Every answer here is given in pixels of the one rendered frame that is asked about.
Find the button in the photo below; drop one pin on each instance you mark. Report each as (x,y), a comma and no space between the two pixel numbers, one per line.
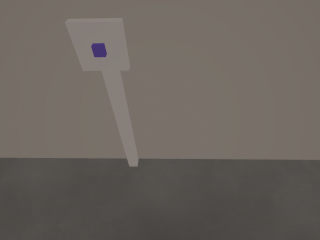
(99,50)

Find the panel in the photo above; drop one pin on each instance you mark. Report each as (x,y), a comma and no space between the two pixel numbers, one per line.
(108,31)

